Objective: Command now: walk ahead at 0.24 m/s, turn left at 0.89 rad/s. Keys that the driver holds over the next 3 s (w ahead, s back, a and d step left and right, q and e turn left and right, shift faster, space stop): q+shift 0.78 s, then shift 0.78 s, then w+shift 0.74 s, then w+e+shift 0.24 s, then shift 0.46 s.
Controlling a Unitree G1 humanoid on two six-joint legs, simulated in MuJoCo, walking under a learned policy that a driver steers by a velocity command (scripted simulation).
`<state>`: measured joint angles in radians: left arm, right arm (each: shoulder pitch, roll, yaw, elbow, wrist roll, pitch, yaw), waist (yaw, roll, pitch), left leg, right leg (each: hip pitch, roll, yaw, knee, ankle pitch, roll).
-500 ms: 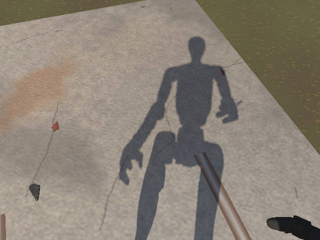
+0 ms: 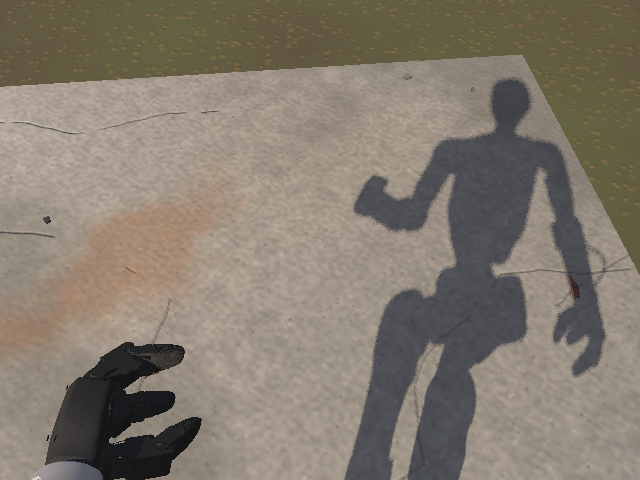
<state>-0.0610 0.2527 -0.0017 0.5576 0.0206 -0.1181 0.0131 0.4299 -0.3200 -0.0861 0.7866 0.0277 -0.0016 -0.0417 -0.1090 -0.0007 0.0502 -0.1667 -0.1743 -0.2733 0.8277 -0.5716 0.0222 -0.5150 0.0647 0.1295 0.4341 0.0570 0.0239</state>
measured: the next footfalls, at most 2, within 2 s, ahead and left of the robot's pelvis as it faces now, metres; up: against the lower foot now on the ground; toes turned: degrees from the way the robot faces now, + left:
left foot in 0.42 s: +0.12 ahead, +0.14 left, +0.00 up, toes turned +27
right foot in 0.80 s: +0.27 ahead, -0.02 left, +0.00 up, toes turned +53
